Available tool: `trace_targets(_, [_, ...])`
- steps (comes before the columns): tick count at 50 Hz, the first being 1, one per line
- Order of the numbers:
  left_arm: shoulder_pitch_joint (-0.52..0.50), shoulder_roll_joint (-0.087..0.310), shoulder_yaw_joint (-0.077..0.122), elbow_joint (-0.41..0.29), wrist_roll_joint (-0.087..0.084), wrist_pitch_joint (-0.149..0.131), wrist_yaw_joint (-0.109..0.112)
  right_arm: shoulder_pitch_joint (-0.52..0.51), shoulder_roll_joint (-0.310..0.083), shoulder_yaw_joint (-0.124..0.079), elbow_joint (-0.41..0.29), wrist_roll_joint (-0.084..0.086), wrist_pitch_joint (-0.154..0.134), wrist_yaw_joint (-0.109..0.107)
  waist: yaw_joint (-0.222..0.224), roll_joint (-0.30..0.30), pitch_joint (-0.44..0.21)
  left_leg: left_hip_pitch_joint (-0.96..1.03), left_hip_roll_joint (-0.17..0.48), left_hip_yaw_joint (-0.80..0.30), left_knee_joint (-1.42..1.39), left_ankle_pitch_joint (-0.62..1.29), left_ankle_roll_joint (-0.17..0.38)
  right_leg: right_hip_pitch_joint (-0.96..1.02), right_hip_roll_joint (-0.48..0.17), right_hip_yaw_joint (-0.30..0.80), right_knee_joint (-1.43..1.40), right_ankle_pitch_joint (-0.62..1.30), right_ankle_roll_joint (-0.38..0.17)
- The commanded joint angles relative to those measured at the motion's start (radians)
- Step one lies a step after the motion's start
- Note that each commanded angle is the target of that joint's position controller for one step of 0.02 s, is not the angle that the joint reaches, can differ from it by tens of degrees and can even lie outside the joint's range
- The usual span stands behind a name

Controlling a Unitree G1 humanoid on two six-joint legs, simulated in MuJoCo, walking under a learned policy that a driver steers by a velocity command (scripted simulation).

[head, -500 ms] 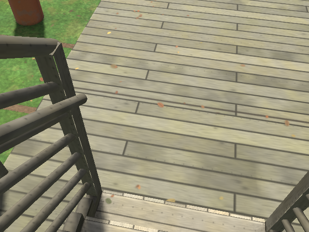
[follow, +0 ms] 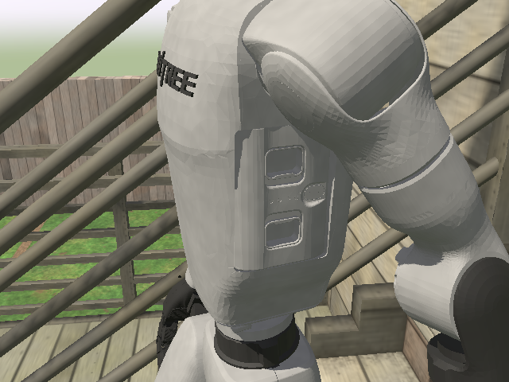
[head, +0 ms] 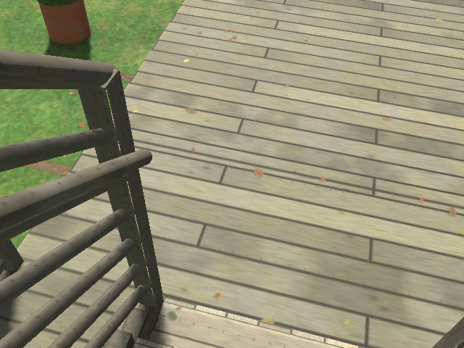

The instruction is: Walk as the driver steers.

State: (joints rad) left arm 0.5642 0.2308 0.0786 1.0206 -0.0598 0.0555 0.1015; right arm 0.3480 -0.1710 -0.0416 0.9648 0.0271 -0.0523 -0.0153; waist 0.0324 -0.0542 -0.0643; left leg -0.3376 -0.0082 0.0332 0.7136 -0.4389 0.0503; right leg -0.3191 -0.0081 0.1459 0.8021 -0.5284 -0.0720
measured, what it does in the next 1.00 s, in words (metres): goes down: right foot 0.19 m lower, then left foot 0.19 m lower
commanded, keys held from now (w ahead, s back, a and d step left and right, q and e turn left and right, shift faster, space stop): w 0.86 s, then w+e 0.14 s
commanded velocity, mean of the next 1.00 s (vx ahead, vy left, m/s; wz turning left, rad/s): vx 0.47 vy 0.00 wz -0.02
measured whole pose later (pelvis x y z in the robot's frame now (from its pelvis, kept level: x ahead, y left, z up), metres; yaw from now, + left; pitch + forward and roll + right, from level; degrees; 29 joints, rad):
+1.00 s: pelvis +0.47 +0.04 -0.40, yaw -3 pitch -1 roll +2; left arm 0.30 0.16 0.06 0.85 -0.03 0.03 0.04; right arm 0.51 -0.14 -0.02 1.09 -0.03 -0.04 0.00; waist -0.04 -0.07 0.00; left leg -0.36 -0.06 0.12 0.86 -0.49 0.07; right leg -0.86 -0.02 0.22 1.44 -0.09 -0.01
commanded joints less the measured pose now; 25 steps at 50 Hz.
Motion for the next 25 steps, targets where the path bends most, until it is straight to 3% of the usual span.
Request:
trace_targets(1, [-0.214,0.03,-0.003,-0.172,0.006,-0.113,-0.023,0.389,-0.211,-0.057,0.072,-0.015,-0.006,0.012,-0.149,0.257,0.116,0.319,0.366,-0.663,-0.34,0.013,0.278,-0.635,0.078,-0.037,0.401,-0.235,-0.03])
trace_targets(2, [-0.184,0.021,-0.005,-0.158,0.016,-0.137,-0.029,0.331,-0.217,-0.054,0.053,0.002,-0.023,0.015,-0.114,0.196,0.178,0.284,0.384,-0.676,-0.291,0.098,0.287,-0.681,0.022,0.027,0.407,-0.156,-0.032])
trace_targets(3, [-0.16,0.031,-0.001,-0.125,0.018,-0.144,-0.032,0.299,-0.209,-0.063,0.055,-0.005,-0.027,0.012,-0.096,0.115,0.175,0.276,0.379,-0.606,-0.233,0.104,0.255,-0.697,-0.036,0.05,0.385,-0.041,-0.033])
trace_targets(4, [-0.139,0.051,0.005,-0.122,0.028,-0.143,-0.036,0.256,-0.203,-0.06,0.049,-0.003,-0.016,0.009,-0.079,0.142,0.158,0.244,0.333,-0.524,-0.171,0.196,0.211,-0.658,-0.058,-0.006,0.363,0.035,-0.03])
trace_targets(5, [-0.135,0.086,0.016,-0.123,0.042,-0.139,-0.047,0.22,-0.179,-0.049,0.041,-0.015,-0.009,0.005,-0.064,0.156,0.127,0.179,0.305,-0.448,-0.137,0.347,0.182,-0.58,-0.053,-0.05,0.352,0.091,-0.034])
trace_targets(6, [-0.15,0.088,0.02,-0.123,0.044,-0.134,-0.058,0.194,-0.125,-0.032,0.043,-0.021,-0.009,0.001,-0.037,0.088,0.11,0.07,0.23,-0.324,-0.072,0.348,0.147,-0.485,-0.057,-0.059,0.251,0.342,-0.039])
trace_targets(7, [-0.199,0.051,0.01,-0.141,0.045,-0.14,-0.079,0.186,-0.065,-0.013,0.059,0.008,-0.018,-0.023,-0.046,0.165,0.102,0.087,0.203,-0.29,0.004,0.287,0.103,-0.501,-0.093,-0.018,0.143,0.582,-0.042])
trace_targets(8, [-0.253,0.052,0.01,-0.163,0.057,-0.147,-0.094,0.211,-0.035,0.004,0.08,0.014,-0.023,-0.04,-0.055,0.191,0.109,0.067,0.187,-0.267,0.048,0.245,0.092,-0.511,-0.082,-0.047,0.081,0.677,-0.04])
trace_targets(9, [-0.308,0.019,-0.003,-0.197,0.079,-0.152,-0.116,0.134,-0.041,0.01,0.058,0.006,-0.025,-0.057,-0.04,0.125,0.132,-0.165,0.111,-0.13,0.075,0.149,0.071,-0.287,-0.05,-0.112,-0.137,0.962,-0.02])
trace_targets(10, [-0.357,-0.045,-0.02,-0.214,0.064,-0.137,-0.122,0.137,-0.091,-0.002,0.072,-0.004,-0.014,-0.075,-0.055,0.099,0.129,-0.318,0.042,-0.048,0.073,0.044,0.066,-0.048,0.053,-0.223,-0.248,0.996,0.021])
trace_targets(11, [-0.39,-0.063,-0.024,-0.237,0.046,-0.12,-0.123,0.143,-0.144,-0.014,0.086,-0.015,-0.003,-0.084,-0.066,0.104,0.119,-0.371,0.05,-0.084,0.085,0.064,0.078,0.066,0.084,-0.228,-0.225,0.938,0.055])
trace_targets(12, [-0.286,-0.031,-0.01,-0.221,0.031,-0.098,-0.11,0.1,-0.175,-0.019,0.086,-0.023,0.003,-0.083,0.001,0.139,0.083,-0.435,0.068,-0.085,0.173,0.124,0.082,0.202,0.122,-0.273,-0.122,0.849,0.079])
trace_targets(13, [-0.09,0.016,0.004,-0.128,0.042,-0.088,-0.109,0.013,-0.189,-0.025,0.079,-0.004,-0.005,-0.065,0.098,0.2,0.015,-0.434,0.088,-0.085,0.328,0.275,0.058,0.32,0.1,-0.257,0.023,0.926,0.058])
trace_targets(14, [0.14,0.06,0.026,-0.045,0.042,-0.069,-0.106,-0.058,-0.185,-0.027,0.07,0.015,-0.007,-0.041,0.208,0.15,-0.041,-0.383,0.093,-0.077,0.537,0.361,0.022,0.412,0.084,-0.268,0.004,0.884,0.029])
trace_targets(15, [0.251,0.056,0.033,-0.046,0.058,-0.051,-0.1,-0.107,-0.155,-0.025,0.076,0.022,0.01,-0.028,0.307,0.044,-0.003,-0.36,0.018,-0.037,0.853,0.371,-0.018,0.467,0.021,-0.283,-0.338,0.778,-0.033])
trace_targets(16, [0.243,0.035,0.024,-0.05,0.063,-0.054,-0.103,-0.051,-0.084,-0.018,0.091,0.016,0.018,-0.03,0.295,-0.133,0.085,-0.448,-0.093,-0.064,1.301,-0.183,-0.019,0.485,-0.13,-0.12,-0.621,0.819,-0.108])
trace_targets(17, [0.173,0.021,-0.007,-0.047,0.068,-0.08,-0.108,-0.032,-0.008,-0.005,0.071,-0.03,0.013,-0.041,0.192,-0.204,0.138,-0.702,-0.133,-0.152,1.556,-0.475,0.02,0.552,-0.176,-0.065,-0.338,1.239,-0.072])
trace_targets(18, [0.173,0.046,-0.03,-0.046,0.097,-0.095,-0.131,0.164,0.011,-0.002,0.035,0.008,-0.017,-0.028,0.03,-0.355,0.036,-0.842,-0.106,-0.245,1.594,-0.468,0.05,0.635,-0.282,0.036,-0.046,1.623,-0.118])
trace_targets(19, [0.184,0.032,-0.019,-0.019,0.052,-0.105,-0.154,0.197,-0.015,0.004,0.042,0.018,-0.021,-0.016,-0.001,-0.182,-0.021,-0.926,-0.01,-0.223,1.367,-0.289,0.082,0.608,-0.291,0.109,-0.073,1.164,-0.177])
trace_targets(20, [0.15,0.065,-0.004,-0.004,0.022,-0.098,-0.158,0.161,-0.048,0.001,0.024,0.025,-0.016,-0.017,-0.034,-0.099,-0.014,-0.945,0.055,-0.154,1.302,-0.233,0.07,0.488,-0.331,0.221,-0.161,0.752,-0.239])
trace_targets(21, [0.064,0.106,0.009,0.005,0.054,-0.1,-0.139,0.028,-0.018,0.015,-0.024,0.053,-0.008,-0.028,-0.051,-0.051,0.026,-0.978,0.131,-0.2,1.161,-0.075,0.052,0.336,-0.432,0.482,-0.324,0.304,-0.288])
trace_targets(22, [-0.023,0.069,-0.005,-0.034,0.08,-0.118,-0.126,-0.085,-0.098,0.001,-0.044,0.051,0.001,-0.039,-0.066,0.098,0.121,-0.949,0.158,-0.209,0.971,0.104,0.033,0.196,-0.398,0.531,-0.358,0.29,-0.261])
trace_targets(23, [-0.132,0.011,-0.033,-0.068,0.104,-0.135,-0.096,-0.172,-0.128,-0.007,-0.078,0.038,0.008,-0.035,-0.096,0.154,0.194,-0.829,0.179,-0.225,0.75,0.242,-0.011,-0.001,-0.349,0.449,-0.331,0.481,-0.222])
trace_targets(24, [-0.17,0.022,-0.035,-0.067,0.1,-0.134,-0.074,-0.148,-0.11,-0.008,-0.077,0.002,0.02,-0.035,-0.121,0.143,0.206,-0.66,0.17,-0.2,0.56,0.325,-0.044,-0.142,-0.264,0.305,-0.327,0.588,-0.199])
trace_targets(25, [-0.189,0.074,-0.016,-0.057,0.089,-0.134,-0.059,-0.112,-0.081,-0.002,-0.06,-0.032,0.024,-0.03,-0.128,0.044,0.166,-0.466,0.159,-0.173,0.481,0.449,-0.053,-0.228,-0.207,0.214,-0.298,0.638,-0.172])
